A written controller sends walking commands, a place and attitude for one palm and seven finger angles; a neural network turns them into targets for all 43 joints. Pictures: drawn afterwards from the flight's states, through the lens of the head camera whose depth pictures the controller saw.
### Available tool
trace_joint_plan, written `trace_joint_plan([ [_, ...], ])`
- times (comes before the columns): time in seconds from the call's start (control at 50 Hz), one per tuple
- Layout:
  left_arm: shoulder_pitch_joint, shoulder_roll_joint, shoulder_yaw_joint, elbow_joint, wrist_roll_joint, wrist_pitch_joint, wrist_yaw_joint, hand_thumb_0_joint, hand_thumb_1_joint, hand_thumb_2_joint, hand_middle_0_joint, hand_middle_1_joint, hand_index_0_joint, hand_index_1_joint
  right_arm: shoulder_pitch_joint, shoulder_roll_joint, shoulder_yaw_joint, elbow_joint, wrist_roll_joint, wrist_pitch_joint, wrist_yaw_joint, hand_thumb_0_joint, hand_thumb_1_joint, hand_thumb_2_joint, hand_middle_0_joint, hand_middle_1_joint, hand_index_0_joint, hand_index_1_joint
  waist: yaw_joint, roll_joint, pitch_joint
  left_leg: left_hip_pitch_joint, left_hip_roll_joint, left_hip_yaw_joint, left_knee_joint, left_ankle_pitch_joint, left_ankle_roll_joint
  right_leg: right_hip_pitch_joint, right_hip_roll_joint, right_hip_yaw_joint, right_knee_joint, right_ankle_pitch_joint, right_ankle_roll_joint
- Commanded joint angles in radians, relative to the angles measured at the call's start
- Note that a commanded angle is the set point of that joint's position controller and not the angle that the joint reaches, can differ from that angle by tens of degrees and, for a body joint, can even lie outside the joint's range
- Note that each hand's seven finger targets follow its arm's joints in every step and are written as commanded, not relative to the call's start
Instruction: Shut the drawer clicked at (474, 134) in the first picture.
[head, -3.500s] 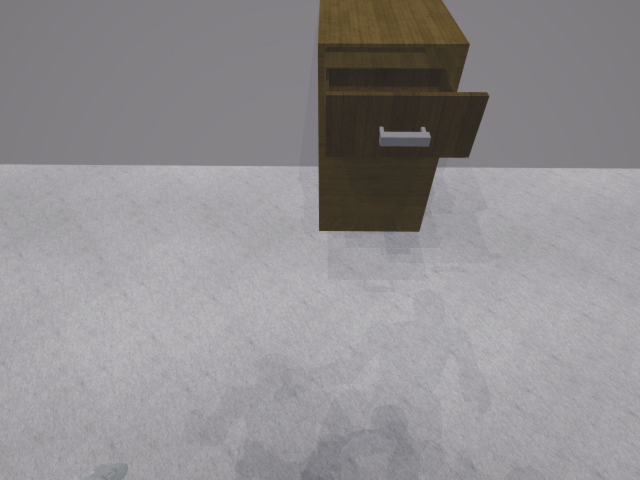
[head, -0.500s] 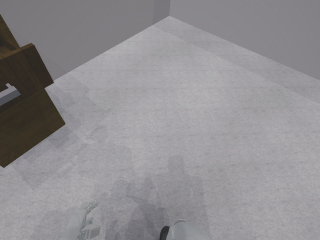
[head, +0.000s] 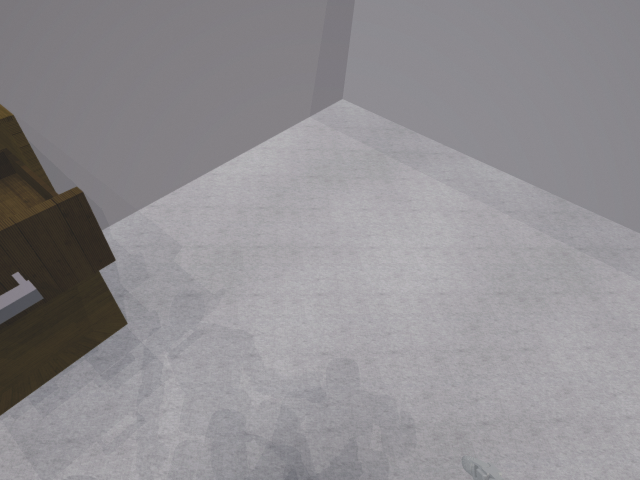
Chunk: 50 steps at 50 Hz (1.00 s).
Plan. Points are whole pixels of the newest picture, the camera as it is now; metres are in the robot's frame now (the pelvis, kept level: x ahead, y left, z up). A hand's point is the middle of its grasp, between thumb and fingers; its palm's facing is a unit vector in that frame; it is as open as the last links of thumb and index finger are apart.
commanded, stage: walk to a spot facing it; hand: left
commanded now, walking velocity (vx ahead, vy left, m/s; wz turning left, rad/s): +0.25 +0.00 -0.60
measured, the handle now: out of the picture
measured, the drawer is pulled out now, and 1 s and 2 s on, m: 0.30 0.30 0.30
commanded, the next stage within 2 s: turn to face it in 0.30 s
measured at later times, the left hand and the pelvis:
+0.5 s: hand (274, 365) +0.33 +0.12 -0.17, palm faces -0.31 -0.92 -0.24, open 7.4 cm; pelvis +0.14 -0.03 -0.02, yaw -16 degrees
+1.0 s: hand (217, 413) +0.24 +0.19 -0.19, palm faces +0.03 -0.98 -0.20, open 7.4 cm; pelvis +0.16 +0.00 -0.01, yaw -1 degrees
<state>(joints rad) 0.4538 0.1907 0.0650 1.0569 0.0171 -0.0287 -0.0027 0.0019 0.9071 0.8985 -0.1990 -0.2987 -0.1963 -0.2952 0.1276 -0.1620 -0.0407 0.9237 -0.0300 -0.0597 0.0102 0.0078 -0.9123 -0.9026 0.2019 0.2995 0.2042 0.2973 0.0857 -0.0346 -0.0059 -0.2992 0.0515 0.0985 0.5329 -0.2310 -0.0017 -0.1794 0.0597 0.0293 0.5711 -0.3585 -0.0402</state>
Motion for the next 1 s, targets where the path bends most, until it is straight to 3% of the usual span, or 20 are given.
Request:
trace_joint_plan([
  [0.0,-0.155,0.101,0.029,-0.118,0.011,-0.028,-0.009,0.000,0.900,0.900,-0.200,-0.300,-0.200,-0.300,0.303,-0.193,-0.045,0.020,0.003,-0.011,-0.035,0.000,-0.900,-0.900,0.200,0.300,0.200,0.300,-0.177,0.171,0.027,0.366,0.437,-0.454,-0.326,-0.159,0.161,-0.566,-0.099,0.003,0.603,-0.119,0.008],
  [0.06,-0.098,0.036,0.032,-0.081,0.018,0.005,-0.027,0.000,0.900,0.900,-0.200,-0.300,-0.200,-0.300,0.184,-0.109,-0.018,0.005,0.009,-0.026,-0.040,0.000,-0.900,-0.900,0.200,0.300,0.200,0.300,-0.083,0.127,0.099,0.201,0.325,-0.171,-0.347,0.046,0.093,-0.511,-0.152,-0.011,0.652,0.066,0.034],
  [0.1,-0.077,0.019,0.034,-0.075,0.017,0.021,-0.030,0.000,0.900,0.900,-0.200,-0.300,-0.200,-0.300,0.203,-0.090,-0.013,0.023,0.012,-0.034,-0.046,0.000,-0.900,-0.900,0.200,0.300,0.200,0.300,-0.067,0.157,0.074,0.196,0.284,-0.044,-0.318,0.230,0.073,-0.492,-0.152,-0.032,0.655,0.126,0.050],
  [0.2,-0.153,-0.007,0.035,-0.109,0.018,0.045,-0.036,0.000,0.900,0.900,-0.200,-0.300,-0.200,-0.300,0.257,-0.092,-0.019,0.050,0.011,-0.030,-0.053,0.000,-0.900,-0.900,0.200,0.300,0.200,0.300,-0.070,0.187,0.091,0.238,0.265,0.094,-0.252,0.585,0.078,-0.543,-0.149,-0.097,0.548,0.197,0.071],
  [0.28,-0.289,-0.008,0.023,-0.147,0.013,0.049,-0.039,0.000,0.900,0.900,-0.200,-0.300,-0.200,-0.300,0.301,-0.112,-0.025,0.071,0.004,-0.010,-0.052,0.000,-0.900,-0.900,0.200,0.300,0.200,0.300,-0.110,0.213,0.120,0.256,0.262,0.156,-0.201,0.657,0.085,-0.474,-0.125,-0.161,0.329,0.190,0.062],
  [0.36,-0.346,0.016,0.020,-0.178,0.012,0.047,-0.037,0.000,0.900,0.900,-0.200,-0.300,-0.200,-0.300,0.290,-0.143,-0.041,0.070,0.002,0.010,-0.051,0.000,-0.900,-0.900,0.200,0.300,0.200,0.300,-0.107,0.227,0.104,0.291,0.299,0.182,-0.109,0.705,0.089,-0.371,-0.097,-0.178,0.185,0.148,0.027],
  [0.42,-0.196,0.056,0.020,-0.138,0.022,0.021,-0.015,0.000,0.900,0.900,-0.200,-0.300,-0.200,-0.300,0.304,-0.144,-0.038,0.080,0.010,0.017,-0.045,0.000,-0.900,-0.900,0.200,0.300,0.200,0.300,-0.038,0.160,-0.018,0.219,0.271,0.166,0.148,0.762,0.054,-0.031,-0.053,-0.195,0.002,0.237,0.001],
  [0.44,-0.078,0.127,0.033,-0.103,0.025,0.004,-0.001,0.000,0.900,0.900,-0.200,-0.300,-0.200,-0.300,0.319,-0.119,-0.029,0.080,0.022,0.019,-0.038,0.000,-0.900,-0.900,0.200,0.300,0.200,0.300,0.015,0.037,-0.132,0.060,0.218,0.163,0.364,0.494,0.011,0.229,-0.186,-0.067,-0.046,0.540,-0.029],
  [0.46,0.003,0.214,0.046,-0.072,0.014,-0.013,0.014,0.000,0.900,0.900,-0.200,-0.300,-0.200,-0.300,0.363,-0.043,-0.016,0.071,0.036,0.018,-0.041,0.000,-0.900,-0.900,0.200,0.300,0.200,0.300,0.015,-0.187,-0.284,-0.189,0.049,0.125,0.668,-0.363,-0.041,0.467,-0.492,0.273,-0.019,1.104,-0.160],
  [0.48,-0.027,0.214,0.031,-0.086,-0.010,-0.011,0.021,0.000,0.900,0.900,-0.200,-0.300,-0.200,-0.300,0.346,-0.073,-0.016,0.064,0.036,0.031,-0.054,0.000,-0.900,-0.900,0.200,0.300,0.200,0.300,-0.003,-0.057,-0.293,-0.132,0.052,-0.061,0.729,-0.416,-0.024,0.341,-0.518,0.212,-0.064,1.191,-0.211],
  [0.52,-0.195,0.166,0.016,-0.122,-0.005,-0.006,0.033,0.000,0.900,0.900,-0.200,-0.300,-0.200,-0.300,0.348,-0.056,-0.013,0.090,0.026,0.057,-0.049,0.000,-0.900,-0.900,0.200,0.300,0.200,0.300,-0.057,-0.132,-0.178,-0.132,0.073,-0.108,0.747,-0.326,-0.026,0.125,-0.476,0.176,-0.196,0.711,-0.183],
  [0.56,-0.301,0.106,-0.003,-0.139,-0.002,-0.001,0.039,0.000,0.900,0.900,-0.200,-0.300,-0.200,-0.300,0.341,-0.031,-0.009,0.122,0.017,0.080,-0.043,0.000,-0.900,-0.900,0.200,0.300,0.200,0.300,-0.110,-0.030,-0.030,-0.099,0.086,-0.101,0.690,-0.229,-0.030,-0.088,-0.414,0.034,-0.255,0.548,-0.133],
  [0.6,-0.347,0.098,0.001,-0.152,0.003,0.006,0.042,0.000,0.900,0.900,-0.200,-0.300,-0.200,-0.300,0.368,-0.021,-0.013,0.128,0.015,0.099,-0.036,0.000,-0.900,-0.900,0.200,0.300,0.200,0.300,-0.135,-0.069,-0.001,-0.071,0.081,-0.072,0.631,-0.205,-0.039,-0.177,-0.398,-0.044,-0.297,0.367,-0.116],
  [0.78,-0.277,0.123,0.034,-0.164,0.016,0.030,0.046,0.000,0.900,0.900,-0.200,-0.300,-0.200,-0.300,0.206,-0.015,-0.031,0.031,0.012,0.097,-0.006,0.000,-0.900,-0.900,0.200,0.300,0.200,0.300,-0.077,-0.096,0.021,-0.119,0.063,0.002,0.363,-0.228,-0.044,-0.106,-0.439,-0.105,-0.294,0.122,-0.103],
  [0.86,-0.259,0.136,0.045,-0.183,0.013,0.039,0.042,0.000,0.900,0.900,-0.200,-0.300,-0.200,-0.300,0.212,-0.038,-0.039,0.007,0.009,0.091,-0.004,0.000,-0.900,-0.900,0.200,0.300,0.200,0.300,-0.094,-0.092,-0.003,-0.019,0.037,0.041,0.160,-0.145,-0.033,-0.128,-0.434,-0.160,-0.190,0.104,-0.058],
  [0.88,-0.267,0.124,0.044,-0.187,0.008,0.046,0.040,0.000,0.900,0.900,-0.200,-0.300,-0.200,-0.300,0.239,-0.056,-0.043,0.006,0.008,0.089,-0.002,0.000,-0.900,-0.900,0.200,0.300,0.200,0.300,-0.114,-0.039,-0.016,0.059,0.039,0.020,0.043,-0.088,-0.025,-0.176,-0.412,-0.191,-0.104,0.064,-0.022],
  [0.9,-0.266,0.094,0.042,-0.210,0.000,0.055,0.035,0.000,0.900,0.900,-0.200,-0.300,-0.200,-0.300,0.281,-0.123,-0.058,0.004,0.003,0.082,-0.003,0.000,-0.900,-0.900,0.200,0.300,0.200,0.300,-0.138,0.160,-0.008,0.096,0.146,-0.178,-0.134,-0.073,0.025,-0.291,-0.329,-0.238,0.079,-0.055,0.034],
  [0.92,-0.299,0.042,0.034,-0.259,-0.004,0.059,0.025,0.000,0.900,0.900,-0.200,-0.300,-0.200,-0.300,0.310,-0.230,-0.079,-0.017,-0.007,0.076,-0.011,0.000,-0.900,-0.900,0.200,0.300,0.200,0.300,-0.166,0.425,0.032,0.097,0.377,-0.526,-0.288,0.069,0.151,-0.476,-0.183,-0.253,0.331,-0.249,0.108],
  [0.94,-0.366,0.069,0.031,-0.272,0.011,0.066,0.023,0.000,0.900,0.900,-0.200,-0.300,-0.200,-0.300,0.312,-0.254,-0.086,0.000,-0.010,0.073,-0.021,0.000,-0.900,-0.900,0.200,0.300,0.200,0.300,-0.189,0.329,0.024,0.066,0.407,-0.574,-0.311,0.071,0.209,-0.498,-0.172,-0.123,0.530,-0.226,0.093],
  [0.98,-0.337,0.067,0.043,-0.241,0.009,0.055,0.011,0.000,0.900,0.900,-0.200,-0.300,-0.200,-0.300,0.193,-0.209,-0.070,-0.024,0.001,0.059,-0.033,0.000,-0.900,-0.900,0.200,0.300,0.200,0.300,-0.120,0.226,-0.014,0.082,0.292,-0.421,-0.256,0.118,0.151,-0.513,-0.170,-0.042,0.631,-0.051,0.096],
])
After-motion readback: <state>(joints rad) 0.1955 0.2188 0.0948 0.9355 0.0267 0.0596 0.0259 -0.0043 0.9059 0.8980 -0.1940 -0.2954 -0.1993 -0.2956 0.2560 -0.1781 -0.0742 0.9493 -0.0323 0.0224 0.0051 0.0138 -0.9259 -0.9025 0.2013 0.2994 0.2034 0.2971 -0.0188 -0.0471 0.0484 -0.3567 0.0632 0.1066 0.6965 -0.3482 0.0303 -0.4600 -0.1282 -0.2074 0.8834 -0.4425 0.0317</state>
